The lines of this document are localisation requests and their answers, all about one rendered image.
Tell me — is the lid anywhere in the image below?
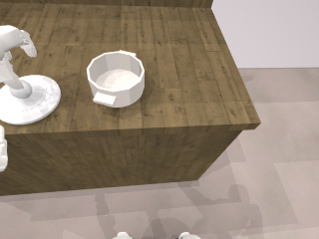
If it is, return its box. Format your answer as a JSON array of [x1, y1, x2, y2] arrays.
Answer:
[[0, 75, 61, 125]]

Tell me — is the robot left hand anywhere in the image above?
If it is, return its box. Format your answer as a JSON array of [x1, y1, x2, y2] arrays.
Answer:
[[0, 25, 37, 90]]

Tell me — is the table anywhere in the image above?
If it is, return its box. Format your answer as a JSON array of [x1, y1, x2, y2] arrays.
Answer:
[[0, 0, 261, 196]]

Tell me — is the knob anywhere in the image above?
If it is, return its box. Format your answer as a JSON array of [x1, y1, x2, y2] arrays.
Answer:
[[9, 80, 33, 99]]

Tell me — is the pot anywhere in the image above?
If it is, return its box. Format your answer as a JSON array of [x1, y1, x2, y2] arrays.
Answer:
[[87, 50, 145, 108]]

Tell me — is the left robot shin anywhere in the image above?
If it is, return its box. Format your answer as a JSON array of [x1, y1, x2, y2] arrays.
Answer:
[[117, 232, 130, 237]]

